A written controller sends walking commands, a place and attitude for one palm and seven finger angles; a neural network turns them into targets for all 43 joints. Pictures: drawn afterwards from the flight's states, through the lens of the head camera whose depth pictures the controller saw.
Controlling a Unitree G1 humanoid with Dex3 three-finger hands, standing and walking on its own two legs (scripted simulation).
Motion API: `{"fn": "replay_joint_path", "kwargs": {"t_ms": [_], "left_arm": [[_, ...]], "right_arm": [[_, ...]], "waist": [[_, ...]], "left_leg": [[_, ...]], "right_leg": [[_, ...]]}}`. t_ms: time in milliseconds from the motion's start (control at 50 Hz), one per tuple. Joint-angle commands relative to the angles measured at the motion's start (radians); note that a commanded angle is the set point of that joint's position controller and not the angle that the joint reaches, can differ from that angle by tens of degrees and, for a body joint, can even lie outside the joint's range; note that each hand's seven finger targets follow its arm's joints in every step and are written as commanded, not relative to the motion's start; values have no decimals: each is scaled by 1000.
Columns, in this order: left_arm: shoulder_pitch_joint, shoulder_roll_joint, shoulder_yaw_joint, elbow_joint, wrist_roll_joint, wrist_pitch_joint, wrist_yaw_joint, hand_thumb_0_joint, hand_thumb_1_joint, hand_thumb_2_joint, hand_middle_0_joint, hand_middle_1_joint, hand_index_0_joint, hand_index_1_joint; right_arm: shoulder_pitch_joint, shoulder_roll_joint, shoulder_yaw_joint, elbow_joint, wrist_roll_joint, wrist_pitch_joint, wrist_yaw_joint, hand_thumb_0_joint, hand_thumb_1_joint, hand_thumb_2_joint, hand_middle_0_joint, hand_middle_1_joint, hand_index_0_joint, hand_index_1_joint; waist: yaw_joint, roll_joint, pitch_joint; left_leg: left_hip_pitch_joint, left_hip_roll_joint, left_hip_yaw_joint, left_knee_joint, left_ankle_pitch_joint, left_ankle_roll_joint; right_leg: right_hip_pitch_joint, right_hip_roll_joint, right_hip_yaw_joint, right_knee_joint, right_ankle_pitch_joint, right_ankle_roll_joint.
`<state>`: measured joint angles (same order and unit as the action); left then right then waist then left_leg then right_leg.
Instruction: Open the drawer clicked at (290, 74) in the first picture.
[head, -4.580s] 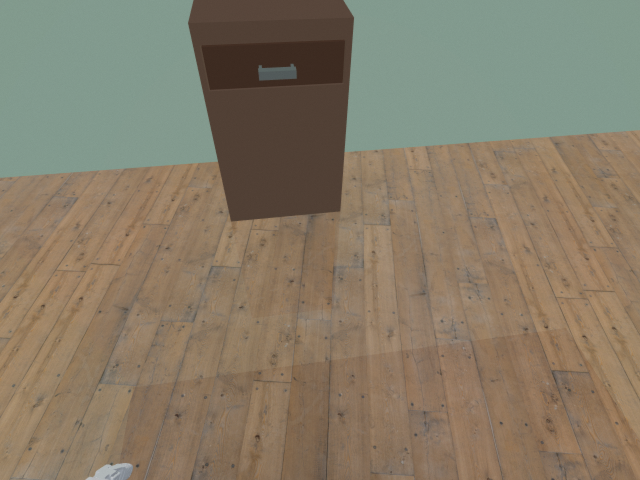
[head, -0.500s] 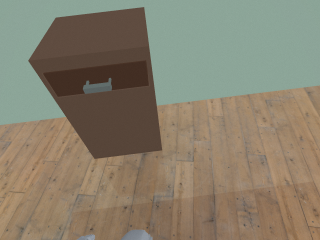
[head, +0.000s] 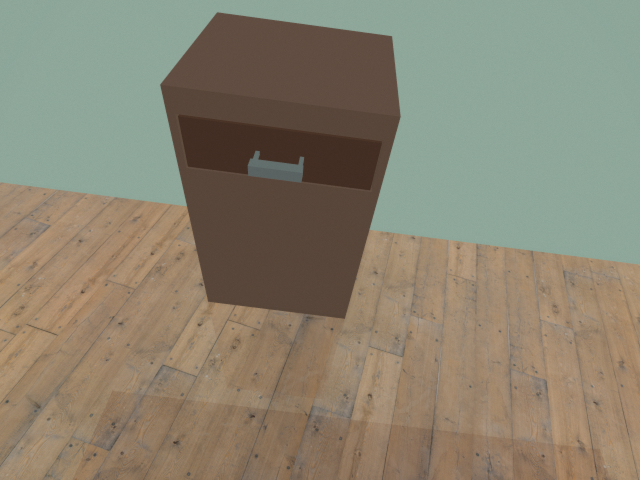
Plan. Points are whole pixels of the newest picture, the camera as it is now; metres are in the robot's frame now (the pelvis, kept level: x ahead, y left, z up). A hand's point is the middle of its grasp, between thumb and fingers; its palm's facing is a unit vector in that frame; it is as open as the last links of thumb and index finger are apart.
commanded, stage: take the last steps up to it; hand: left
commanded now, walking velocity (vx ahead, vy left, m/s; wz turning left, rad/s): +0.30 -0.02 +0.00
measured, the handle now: (277, 164) +0.77 +0.16 -0.08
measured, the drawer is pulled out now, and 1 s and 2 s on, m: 0.00 0.00 0.00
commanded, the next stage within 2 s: come to a stop and stand still in 0.48 s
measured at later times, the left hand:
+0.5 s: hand (241, 392) +0.28 +0.14 -0.18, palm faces +0.01 -0.99 -0.17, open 7.3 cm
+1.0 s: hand (217, 406) +0.26 +0.18 -0.19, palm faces +0.04 -0.98 -0.21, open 7.3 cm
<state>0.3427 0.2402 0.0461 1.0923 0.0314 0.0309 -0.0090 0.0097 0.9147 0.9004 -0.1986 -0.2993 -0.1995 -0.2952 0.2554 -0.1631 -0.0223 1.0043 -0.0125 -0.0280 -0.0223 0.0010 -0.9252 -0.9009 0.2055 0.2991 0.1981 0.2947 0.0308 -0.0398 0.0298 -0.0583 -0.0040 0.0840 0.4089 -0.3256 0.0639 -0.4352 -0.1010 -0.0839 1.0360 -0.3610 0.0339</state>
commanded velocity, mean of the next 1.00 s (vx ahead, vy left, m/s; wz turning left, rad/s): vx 0.03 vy -0.03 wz -0.01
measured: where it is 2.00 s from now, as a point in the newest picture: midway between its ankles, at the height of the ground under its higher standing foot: outside the picture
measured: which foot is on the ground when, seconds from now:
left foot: down 0.00-0.40, up 0.42-0.76, down 0.78-1.00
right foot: up 0.00-0.38, down 0.40-0.82, up 0.84-1.00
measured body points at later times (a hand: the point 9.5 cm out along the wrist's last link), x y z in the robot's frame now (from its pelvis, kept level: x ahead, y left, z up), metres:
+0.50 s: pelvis +0.17 -0.03 -0.02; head +0.19 -0.03 +0.43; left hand +0.28 +0.19 -0.16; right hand +0.05 -0.23 -0.17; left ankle +0.01 +0.07 -0.65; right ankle +0.23 -0.11 -0.74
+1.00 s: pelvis +0.24 -0.01 -0.01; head +0.28 +0.00 +0.44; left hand +0.26 +0.23 -0.17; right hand +0.33 -0.24 -0.15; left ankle +0.31 +0.12 -0.74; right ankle +0.19 -0.13 -0.68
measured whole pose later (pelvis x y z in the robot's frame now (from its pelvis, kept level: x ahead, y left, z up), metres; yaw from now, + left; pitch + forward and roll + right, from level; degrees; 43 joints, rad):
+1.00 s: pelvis +0.24 -0.01 -0.01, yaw -2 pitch -1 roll -1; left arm 0.23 0.18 0.05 1.02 0.01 0.05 0.03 0.00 0.91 0.90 -0.20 -0.30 -0.20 -0.30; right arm 0.10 -0.14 -0.03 0.98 -0.02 0.02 -0.05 0.00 -0.92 -0.90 0.21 0.30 0.20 0.29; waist 0.03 -0.01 0.12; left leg -0.33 0.09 0.08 0.49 -0.15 -0.01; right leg -0.39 0.00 -0.02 1.01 -0.54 0.02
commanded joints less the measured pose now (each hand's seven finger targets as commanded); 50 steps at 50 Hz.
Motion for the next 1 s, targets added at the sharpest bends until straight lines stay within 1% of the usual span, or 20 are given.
{"fn": "replay_joint_path", "kwargs": {"t_ms": [0,240,300,320,360,380,400,420,460,520,560,620,680,720,740,780,820,860,920,980], "left_arm": [[-74,29,7,-81,-7,-39,-6,0,900,900,-200,-300,-200,-300],[-333,-23,-7,-153,-17,-49,-10,0,900,900,-200,-300,-200,-300],[-259,-13,-4,-139,-18,-58,-2,0,900,900,-200,-300,-200,-300],[-177,-6,1,-115,-17,-61,2,0,900,900,-200,-300,-200,-300],[57,49,24,-45,-10,-80,8,0,900,900,-200,-300,-200,-300],[167,131,46,-18,-5,-93,19,0,900,900,-200,-300,-200,-300],[182,171,53,-14,-24,-91,22,0,900,900,-200,-300,-200,-300],[105,150,50,-39,-33,-79,28,0,900,900,-200,-300,-200,-300],[-54,66,26,-72,-29,-79,31,0,900,900,-200,-300,-200,-300],[-122,-4,1,-84,-18,-95,36,0,900,900,-200,-300,-200,-300],[-107,-16,1,-79,-13,-97,34,0,900,900,-200,-300,-200,-300],[-94,-9,-5,-71,-13,-86,35,0,900,900,-200,-300,-200,-300],[-69,26,2,-61,-16,-64,40,0,900,900,-200,-300,-200,-300],[-70,34,5,-62,-19,-48,46,0,900,900,-200,-300,-200,-300],[-47,25,6,-66,-21,-40,48,0,900,900,-200,-300,-200,-300],[21,-21,-1,-73,-29,-22,57,0,900,900,-200,-300,-200,-300],[13,-17,1,-79,-24,-5,53,0,900,900,-200,-300,-200,-300],[-17,7,15,-93,-17,11,49,0,900,900,-200,-300,-200,-300],[-24,10,27,-115,-19,11,39,0,900,900,-200,-300,-200,-300],[-42,2,30,-136,-22,16,32,0,900,900,-200,-300,-200,-300]], "right_arm": [[134,-133,-22,23,4,-30,-8,0,-900,-900,200,300,200,300],[333,-95,-14,133,-11,-44,-29,0,-900,-900,200,300,200,300],[318,-115,-17,144,-9,-40,-31,0,-900,-900,200,300,200,300],[296,-127,-20,142,-5,-40,-31,0,-900,-900,200,300,200,300],[267,-129,-25,130,9,-41,-25,0,-900,-900,200,300,200,300],[300,-80,-26,116,20,-44,-16,0,-900,-900,200,300,200,300],[331,-54,-26,101,24,-39,-17,0,-900,-900,200,300,200,300],[265,-57,-29,88,21,-29,-16,0,-900,-900,200,300,200,300],[178,-22,-30,75,4,-10,-1,0,-900,-900,200,300,200,300],[251,25,-24,93,-10,20,8,0,-900,-900,200,300,200,300],[244,30,-22,86,-12,28,9,0,-900,-900,200,300,200,300],[177,47,-5,73,-1,27,4,0,-900,-900,200,300,200,300],[102,14,-2,60,7,27,-1,0,-900,-900,200,300,200,300],[98,-19,-13,56,8,25,-3,0,-900,-900,200,300,200,300],[106,-61,-20,51,6,17,-4,0,-900,-900,200,300,200,300],[74,-161,-38,25,0,21,-16,0,-900,-900,200,300,200,300],[37,-177,-43,12,-7,29,-28,0,-900,-900,200,300,200,300],[19,-183,-50,-1,-10,38,-41,0,-900,-900,200,300,200,300],[-36,-199,-66,-31,-13,45,-42,0,-900,-900,200,300,200,300],[-63,-201,-74,-43,-13,48,-37,0,-900,-900,200,300,200,300]], "waist": [[-35,138,94],[-92,155,159],[-48,164,107],[-9,163,66],[95,96,-49],[119,-79,-155],[69,-129,-215],[62,-8,-98],[-1,34,75],[-86,-2,72],[-95,-63,58],[-73,-58,20],[-45,-88,-20],[-55,-81,-28],[-50,-11,-49],[-27,204,-58],[-32,285,-24],[-46,261,-34],[-43,189,-121],[-44,209,-163]], "left_leg": [[57,230,-170,-215,477,75],[179,259,-137,-152,796,66],[131,259,-111,-34,1062,56],[109,254,-95,38,1109,46],[-77,192,-65,330,920,6],[-300,67,-11,640,403,-31],[-406,-24,-38,953,-247,-42],[-441,36,-118,993,-221,-19],[-445,109,-122,947,-85,-24],[-345,128,-90,781,-6,-51],[-323,127,-55,641,3,-73],[-276,99,-28,430,44,-96],[-234,71,-25,258,92,-103],[-135,71,-32,91,259,-102],[-78,116,-68,55,493,-87],[-67,330,-228,4,860,33],[-117,392,-287,-78,881,119],[-123,402,-267,-54,915,153],[-3,371,-207,5,894,140],[-8,342,-190,-1,746,119]], "right_leg": [[-211,-10,27,80,110,11],[-251,21,-22,-231,143,-35],[-27,86,-62,-349,85,-80],[75,104,-66,-380,113,-90],[444,78,-21,-496,276,-122],[655,-180,293,-532,441,-229],[649,-387,581,-661,568,-342],[505,-364,519,-740,381,-354],[192,-277,383,-820,134,-267],[41,-182,155,-860,215,-200],[41,-147,88,-846,317,-194],[100,-113,50,-774,584,-194],[206,-99,50,-688,660,-175],[188,-84,47,-594,588,-138],[176,-49,40,-527,505,-101],[139,47,-2,-430,55,-35],[93,73,21,-195,-227,-23],[40,67,91,-5,-242,-30],[-35,71,111,41,-196,-13],[11,68,92,-66,-169,-6]]}}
